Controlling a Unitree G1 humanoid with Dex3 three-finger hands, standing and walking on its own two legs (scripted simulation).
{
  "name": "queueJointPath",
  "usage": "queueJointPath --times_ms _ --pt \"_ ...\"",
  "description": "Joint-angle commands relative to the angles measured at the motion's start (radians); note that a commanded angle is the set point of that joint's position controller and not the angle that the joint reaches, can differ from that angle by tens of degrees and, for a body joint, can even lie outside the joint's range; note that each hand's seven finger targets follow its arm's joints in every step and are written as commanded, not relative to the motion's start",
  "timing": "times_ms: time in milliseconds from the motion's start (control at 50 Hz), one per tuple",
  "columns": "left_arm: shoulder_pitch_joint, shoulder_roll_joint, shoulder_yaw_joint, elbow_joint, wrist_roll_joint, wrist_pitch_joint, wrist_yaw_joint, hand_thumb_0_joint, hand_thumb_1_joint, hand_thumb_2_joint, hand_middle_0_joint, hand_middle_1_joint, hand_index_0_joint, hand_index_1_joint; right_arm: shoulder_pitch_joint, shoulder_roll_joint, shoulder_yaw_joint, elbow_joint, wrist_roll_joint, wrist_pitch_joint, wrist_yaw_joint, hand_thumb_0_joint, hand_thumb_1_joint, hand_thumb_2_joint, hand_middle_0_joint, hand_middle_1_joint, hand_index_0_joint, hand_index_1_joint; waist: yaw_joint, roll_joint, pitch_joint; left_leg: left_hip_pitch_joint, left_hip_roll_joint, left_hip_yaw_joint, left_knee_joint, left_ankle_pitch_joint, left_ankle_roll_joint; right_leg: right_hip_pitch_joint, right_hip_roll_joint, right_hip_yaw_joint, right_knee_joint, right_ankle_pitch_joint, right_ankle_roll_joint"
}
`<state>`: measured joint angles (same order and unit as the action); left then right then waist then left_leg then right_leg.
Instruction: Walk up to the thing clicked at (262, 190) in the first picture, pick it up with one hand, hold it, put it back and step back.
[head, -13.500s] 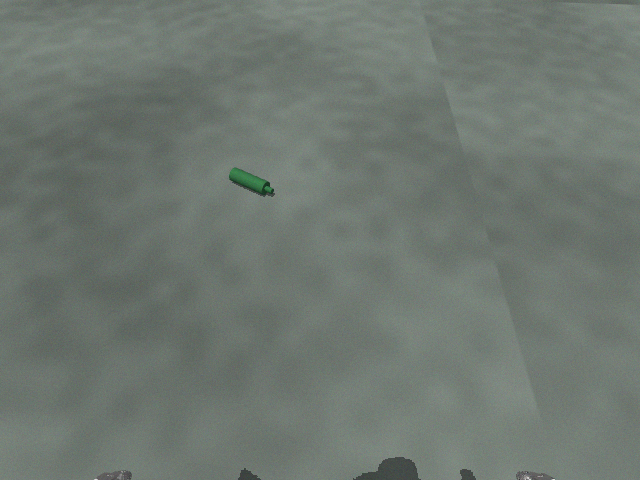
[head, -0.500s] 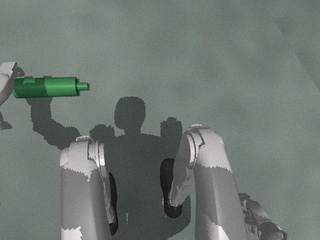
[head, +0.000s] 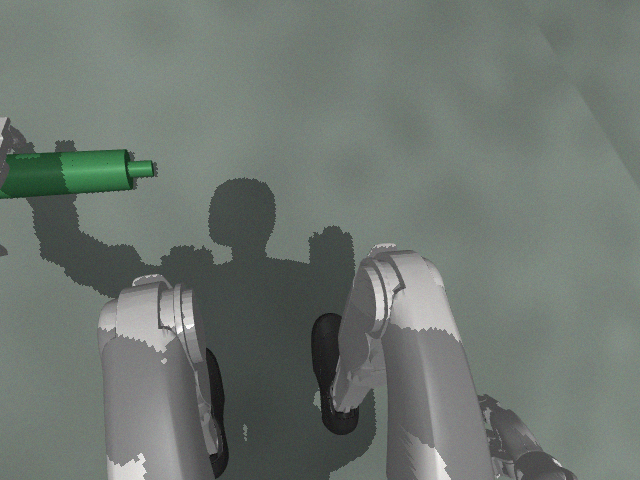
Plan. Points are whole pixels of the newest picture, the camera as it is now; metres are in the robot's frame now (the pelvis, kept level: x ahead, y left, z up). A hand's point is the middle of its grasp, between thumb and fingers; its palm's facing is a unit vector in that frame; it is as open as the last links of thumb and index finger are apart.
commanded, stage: rise first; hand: left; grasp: from above
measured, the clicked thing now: (77, 172) +0.48 +0.29 -0.31
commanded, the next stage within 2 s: approach in 1.78 s
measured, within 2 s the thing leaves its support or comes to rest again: neither
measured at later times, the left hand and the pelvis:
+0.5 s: hand out of the picture +0.42 +0.34 -0.19, palm faces -0.46 -0.07 -0.88, open 14.2 cm; pelvis +0.00 +0.00 -0.01, yaw +0 degrees
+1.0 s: hand (5, 185) +0.44 +0.34 -0.20, palm faces -0.47 -0.08 -0.88, open 14.2 cm; pelvis +0.00 +0.00 -0.02, yaw -1 degrees
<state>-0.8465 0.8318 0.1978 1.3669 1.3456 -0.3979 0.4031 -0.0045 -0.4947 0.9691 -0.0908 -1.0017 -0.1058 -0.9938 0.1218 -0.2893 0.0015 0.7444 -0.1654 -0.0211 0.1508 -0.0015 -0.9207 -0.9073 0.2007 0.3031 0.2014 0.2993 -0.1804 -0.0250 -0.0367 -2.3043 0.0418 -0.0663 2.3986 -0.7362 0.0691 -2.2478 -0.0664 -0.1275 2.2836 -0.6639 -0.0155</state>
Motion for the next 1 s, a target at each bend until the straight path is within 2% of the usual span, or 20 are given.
queueJointPath --times_ms 0,60,100,240,260,280,320,380,460,520,580,640,660,720,760,780,900,940,960,980 --pt "-0.25 0.291 0.034 -0.115 -0.031 0.012 0.039 0.0 -0.534 0.989 -0.06 -1.023 -0.069 -1.013 0.213 -0.252 -0.08 -0.004 0.003 -0.007 -0.006 0.0 -0.912 -0.905 0.199 0.3 0.2 0.3 0.005 0.302 -0.691 0.613 -0.048 -0.024 -0.271 0.298 -0.039 0.253 0.061 -0.01 -0.185 0.206 -0.02" --pt "-0.252 0.297 0.035 -0.098 -0.019 0.01 0.043 0.0 -0.543 0.992 -0.061 -1.026 -0.068 -1.018 0.221 -0.257 -0.072 -0.007 -0.003 -0.008 -0.005 0.0 -0.915 -0.906 0.199 0.3 0.199 0.3 -0.003 0.298 -0.685 0.594 -0.05 -0.021 -0.258 0.309 -0.038 0.269 0.061 -0.012 -0.181 0.222 -0.017" --pt "-0.263 0.273 0.017 -0.091 -0.02 0.011 0.043 0.0 -0.543 0.998 -0.06 -1.032 -0.067 -1.024 0.211 -0.252 -0.072 -0.002 0.0 -0.01 -0.005 0.0 -0.913 -0.906 0.199 0.3 0.199 0.3 -0.005 0.303 -0.684 0.594 -0.05 -0.021 -0.257 0.295 -0.038 0.252 0.062 -0.013 -0.18 0.209 -0.017" --pt "-0.29 0.286 0.02 -0.08 -0.026 0.018 0.053 0.0 -0.546 0.999 -0.057 -1.038 -0.065 -1.029 0.207 -0.253 -0.066 -0.002 0.0 -0.019 -0.004 0.0 -0.914 -0.906 0.199 0.3 0.2 0.3 -0.012 0.304 -0.67 0.566 -0.051 -0.013 -0.247 0.261 -0.035 0.258 0.062 -0.012 -0.177 0.199 -0.015" --pt "-0.292 0.289 0.019 -0.085 -0.023 0.021 0.054 0.0 -0.611 1.079 -0.066 -0.996 -0.036 -1.027 0.215 -0.258 -0.061 -0.002 -0.002 -0.02 -0.003 0.0 -0.921 -0.908 0.199 0.3 0.199 0.3 -0.018 0.312 -0.664 0.572 -0.051 -0.015 -0.249 0.278 -0.036 0.258 0.06 -0.014 -0.173 0.209 -0.012" --pt "-0.295 0.288 0.021 -0.091 -0.026 0.022 0.056 0.0 -0.569 1.023 -0.059 -1.03 -0.056 -1.032 0.211 -0.256 -0.065 -0.001 0.002 -0.02 -0.004 0.0 -0.917 -0.907 0.199 0.3 0.199 0.3 -0.012 0.309 -0.687 0.58 -0.05 -0.018 -0.251 0.277 -0.038 0.257 0.062 -0.016 -0.168 0.209 -0.015" --pt "-0.304 0.286 0.014 -0.086 -0.022 0.027 0.059 0.0 -0.576 1.026 -0.061 -1.026 -0.055 -1.031 0.212 -0.256 -0.063 -0.002 0.001 -0.023 -0.001 0.0 -0.918 -0.907 0.199 0.3 0.199 0.3 -0.021 0.333 -0.667 0.584 -0.049 -0.022 -0.253 0.275 -0.04 0.24 0.061 -0.017 -0.164 0.205 -0.014" --pt "-0.324 0.311 0.028 -0.109 -0.023 0.029 0.064 0.0 -0.568 1.018 -0.062 -1.03 -0.059 -1.032 0.21 -0.255 -0.064 -0.004 0.002 -0.022 -0.003 0.0 -0.919 -0.907 0.199 0.3 0.199 0.3 -0.019 0.321 -0.718 0.567 -0.051 -0.007 -0.23 0.286 -0.036 0.284 0.066 -0.012 -0.167 0.229 -0.016" --pt "-0.292 0.293 0.017 -0.04 -0.022 0.046 0.058 0.0 -0.579 1.024 -0.061 -1.029 -0.057 -1.034 0.223 -0.259 -0.053 -0.001 -0.001 -0.025 -0.002 0.0 -0.92 -0.907 0.199 0.3 0.199 0.3 -0.028 0.305 -0.656 0.543 -0.053 -0.013 -0.235 0.278 -0.034 0.259 0.061 -0.014 -0.165 0.215 -0.013" --pt "-0.323 0.308 0.022 -0.056 -0.021 0.05 0.055 0.0 -0.577 1.026 -0.061 -1.031 -0.056 -1.035 0.218 -0.258 -0.054 -0.003 0.004 -0.024 -0.004 0.0 -0.918 -0.907 0.199 0.3 0.199 0.3 -0.024 0.314 -0.694 0.553 -0.052 -0.014 -0.234 0.283 -0.036 0.272 0.064 -0.015 -0.162 0.222 -0.017" --pt "-0.342 0.297 0.001 -0.041 -0.026 0.055 0.041 0.0 -0.568 1.018 -0.061 -1.037 -0.059 -1.039 0.221 -0.261 -0.048 -0.004 0.004 -0.027 0.001 0.0 -0.918 -0.906 0.199 0.3 0.2 0.3 -0.045 0.309 -0.651 0.529 -0.052 -0.015 -0.226 0.272 -0.034 0.256 0.063 -0.017 -0.155 0.219 -0.016" --pt "-0.333 0.324 0.018 -0.044 -0.027 0.055 0.036 0.0 -0.575 1.027 -0.065 -1.022 -0.059 -1.028 0.226 -0.264 -0.045 -0.013 0.003 -0.025 -0.001 0.0 -0.918 -0.906 0.199 0.3 0.2 0.3 -0.041 0.297 -0.67 0.514 -0.054 -0.006 -0.216 0.277 -0.031 0.297 0.063 -0.015 -0.162 0.228 -0.014" --pt "-0.334 0.303 0.005 -0.046 -0.033 0.052 0.031 0.0 -0.571 1.022 -0.063 -1.031 -0.06 -1.034 0.226 -0.262 -0.043 -0.008 0.001 -0.025 -0.001 0.0 -0.918 -0.907 0.199 0.3 0.2 0.3 -0.04 0.296 -0.661 0.516 -0.053 -0.01 -0.223 0.273 -0.033 0.287 0.063 -0.017 -0.16 0.22 -0.015" --pt "-0.347 0.316 0.007 -0.05 -0.033 0.044 0.027 0.0 -0.569 1.021 -0.061 -1.039 -0.06 -1.04 0.218 -0.263 -0.042 -0.012 0.005 -0.024 -0.001 0.0 -0.917 -0.906 0.199 0.3 0.2 0.3 -0.037 0.324 -0.686 0.535 -0.051 -0.016 -0.226 0.273 -0.036 0.276 0.068 -0.022 -0.155 0.215 -0.018" --pt "-0.341 0.315 -0.006 -0.009 -0.023 0.044 0.021 0.0 -0.564 1.016 -0.061 -1.04 -0.061 -1.04 0.223 -0.266 -0.037 -0.016 0.003 -0.023 0.001 0.0 -0.917 -0.906 0.199 0.3 0.2 0.3 -0.052 0.304 -0.652 0.513 -0.052 -0.012 -0.211 0.269 -0.034 0.275 0.068 -0.02 -0.157 0.217 -0.019" --pt "-0.377 0.312 -0.005 -0.059 -0.029 0.036 0.024 0.0 -0.573 1.026 -0.063 -1.031 -0.059 -1.034 0.225 -0.261 -0.036 -0.006 0.002 -0.021 -0.002 0.0 -0.916 -0.906 0.199 0.3 0.2 0.3 -0.046 0.311 -0.671 0.518 -0.052 -0.01 -0.21 0.274 -0.034 0.282 0.068 -0.019 -0.161 0.221 -0.017" --pt "-0.38 0.334 0.002 -0.027 -0.018 0.031 0.039 0.0 -0.576 1.03 -0.062 -1.026 -0.057 -1.031 0.229 -0.268 -0.025 -0.005 -0.001 -0.021 0.002 0.0 -0.916 -0.906 0.199 0.3 0.2 0.3 -0.06 0.323 -0.663 0.516 -0.049 -0.015 -0.201 0.291 -0.036 0.281 0.072 -0.029 -0.148 0.235 -0.017" --pt "-0.395 0.344 0.007 -0.033 -0.017 0.03 0.045 0.0 -0.577 1.03 -0.063 -1.03 -0.059 -1.034 0.227 -0.267 -0.022 -0.004 -0.002 -0.022 0.0 0.0 -0.916 -0.905 0.199 0.3 0.2 0.3 -0.05 0.337 -0.666 0.523 -0.048 -0.019 -0.207 0.285 -0.038 0.27 0.071 -0.029 -0.143 0.227 -0.019" --pt "-0.404 0.344 0.0 -0.008 -0.009 0.034 0.043 0.0 -0.582 1.037 -0.067 -1.018 -0.058 -1.027 0.228 -0.272 -0.02 -0.005 -0.004 -0.025 0.003 0.0 -0.915 -0.905 0.199 0.3 0.2 0.3 -0.066 0.344 -0.642 0.536 -0.044 -0.026 -0.205 0.279 -0.039 0.241 0.071 -0.033 -0.137 0.221 -0.018" --pt "-0.411 0.347 0.006 -0.035 -0.01 0.031 0.048 0.0 -0.573 1.03 -0.062 -1.027 -0.057 -1.031 0.228 -0.273 -0.022 -0.007 -0.002 -0.025 0.0 0.0 -0.913 -0.904 0.2 0.3 0.2 0.3 -0.057 0.364 -0.662 0.541 -0.045 -0.026 -0.217 0.274 -0.042 0.246 0.072 -0.034 -0.14 0.214 -0.019"
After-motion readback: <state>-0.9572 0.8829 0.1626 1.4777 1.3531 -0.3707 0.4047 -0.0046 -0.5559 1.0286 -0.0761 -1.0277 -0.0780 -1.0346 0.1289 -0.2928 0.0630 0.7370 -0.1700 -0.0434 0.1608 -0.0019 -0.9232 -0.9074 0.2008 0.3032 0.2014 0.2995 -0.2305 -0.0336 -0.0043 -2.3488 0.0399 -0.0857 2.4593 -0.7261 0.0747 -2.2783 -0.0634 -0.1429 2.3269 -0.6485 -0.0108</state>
